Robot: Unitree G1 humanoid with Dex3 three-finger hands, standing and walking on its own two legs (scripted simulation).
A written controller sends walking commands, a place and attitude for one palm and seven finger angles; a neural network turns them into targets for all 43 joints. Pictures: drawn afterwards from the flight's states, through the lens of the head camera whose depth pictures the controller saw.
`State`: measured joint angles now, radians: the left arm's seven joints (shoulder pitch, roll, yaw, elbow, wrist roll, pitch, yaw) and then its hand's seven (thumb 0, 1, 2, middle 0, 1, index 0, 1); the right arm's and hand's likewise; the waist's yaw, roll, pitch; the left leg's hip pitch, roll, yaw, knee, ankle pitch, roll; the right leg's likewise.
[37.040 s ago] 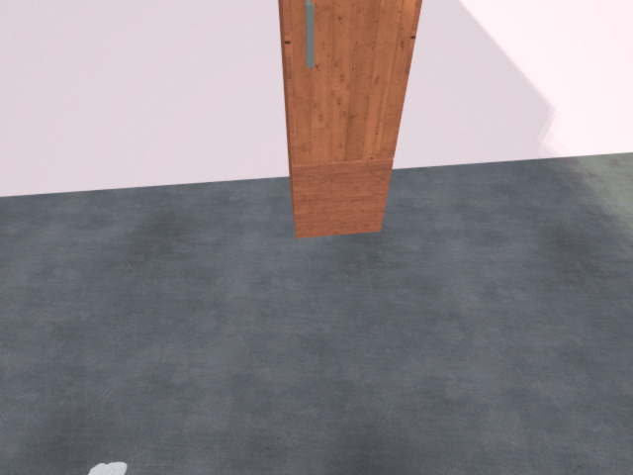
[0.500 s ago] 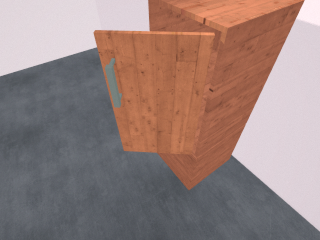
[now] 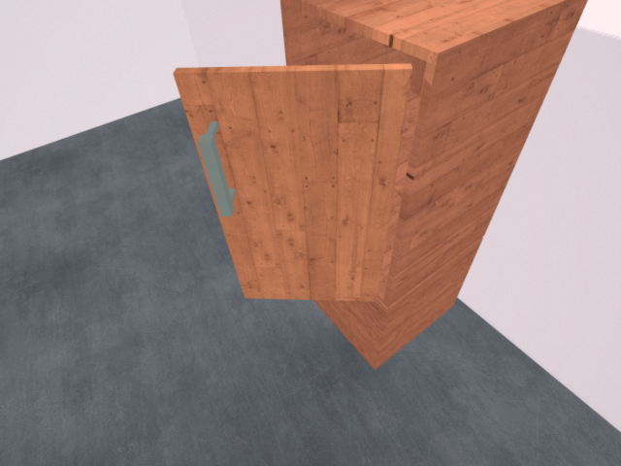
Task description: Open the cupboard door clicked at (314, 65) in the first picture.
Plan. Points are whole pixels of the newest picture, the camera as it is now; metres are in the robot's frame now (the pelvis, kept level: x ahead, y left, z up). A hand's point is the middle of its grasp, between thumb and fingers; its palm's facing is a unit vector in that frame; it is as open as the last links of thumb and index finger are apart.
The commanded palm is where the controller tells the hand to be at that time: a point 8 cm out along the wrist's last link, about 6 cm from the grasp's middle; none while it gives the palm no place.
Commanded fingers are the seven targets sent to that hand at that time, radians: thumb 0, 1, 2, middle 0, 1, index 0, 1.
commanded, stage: raise the hand with hooked fingers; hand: left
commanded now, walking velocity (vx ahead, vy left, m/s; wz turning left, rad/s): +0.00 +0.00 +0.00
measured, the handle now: (220, 171) +0.54 +0.18 +0.09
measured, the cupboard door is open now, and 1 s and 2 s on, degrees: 50 50 50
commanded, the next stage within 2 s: none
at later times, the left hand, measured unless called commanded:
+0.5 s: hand (163, 441) +0.16 +0.20 -0.03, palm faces +0.13 -0.99 -0.02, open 9.0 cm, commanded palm +0.15 +0.26 -0.01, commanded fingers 0.00 0.29 0.64 -0.24 -0.69 -0.24 -0.69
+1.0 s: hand (125, 370) +0.23 +0.25 +0.03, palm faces +0.04 -1.00 -0.07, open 12.1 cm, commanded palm +0.20 +0.30 +0.04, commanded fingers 0.00 -0.29 0.39 -0.28 -1.07 -0.28 -1.07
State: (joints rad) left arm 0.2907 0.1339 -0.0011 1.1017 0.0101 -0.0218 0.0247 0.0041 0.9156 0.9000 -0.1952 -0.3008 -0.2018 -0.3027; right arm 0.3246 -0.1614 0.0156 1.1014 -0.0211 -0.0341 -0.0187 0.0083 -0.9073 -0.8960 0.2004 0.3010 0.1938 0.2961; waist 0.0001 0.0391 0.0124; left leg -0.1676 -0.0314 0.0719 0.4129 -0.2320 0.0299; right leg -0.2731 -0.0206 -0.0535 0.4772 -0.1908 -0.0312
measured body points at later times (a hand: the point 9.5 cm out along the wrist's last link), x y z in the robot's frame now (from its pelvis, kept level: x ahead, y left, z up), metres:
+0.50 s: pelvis +0.02 -0.01 -0.07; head +0.06 +0.00 +0.38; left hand +0.15 +0.25 -0.03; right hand +0.28 -0.24 -0.08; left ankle +0.00 +0.10 -0.74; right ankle +0.04 -0.10 -0.74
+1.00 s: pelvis +0.01 +0.01 -0.04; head +0.04 +0.02 +0.41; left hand +0.22 +0.30 +0.03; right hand +0.17 -0.24 -0.11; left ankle +0.00 +0.10 -0.74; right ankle +0.04 -0.10 -0.74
